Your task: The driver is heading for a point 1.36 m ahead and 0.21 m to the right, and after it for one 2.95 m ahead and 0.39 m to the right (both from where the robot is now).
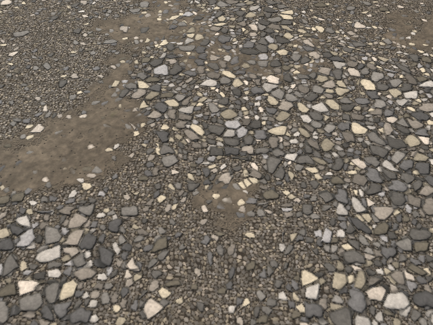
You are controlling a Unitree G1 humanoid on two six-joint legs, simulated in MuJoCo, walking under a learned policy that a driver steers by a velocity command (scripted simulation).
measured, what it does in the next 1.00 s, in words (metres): walks ahead: right foot, then left foot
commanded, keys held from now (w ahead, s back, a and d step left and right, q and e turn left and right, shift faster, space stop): no key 0.10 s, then w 0.90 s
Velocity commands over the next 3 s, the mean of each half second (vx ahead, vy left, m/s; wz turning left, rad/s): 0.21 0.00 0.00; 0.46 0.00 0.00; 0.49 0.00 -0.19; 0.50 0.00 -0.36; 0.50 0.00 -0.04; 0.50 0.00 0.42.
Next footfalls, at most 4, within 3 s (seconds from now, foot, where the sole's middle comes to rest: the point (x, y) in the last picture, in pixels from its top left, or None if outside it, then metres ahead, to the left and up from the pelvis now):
0.44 right None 0.11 -0.15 -0.77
0.92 left None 0.49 0.08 -0.77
1.48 right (277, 238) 0.79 -0.18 -0.77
1.98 left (238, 164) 1.13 -0.05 -0.77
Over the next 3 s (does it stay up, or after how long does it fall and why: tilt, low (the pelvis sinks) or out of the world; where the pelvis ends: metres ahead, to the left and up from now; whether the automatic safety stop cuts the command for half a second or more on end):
stays up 1.45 -0.27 -0.01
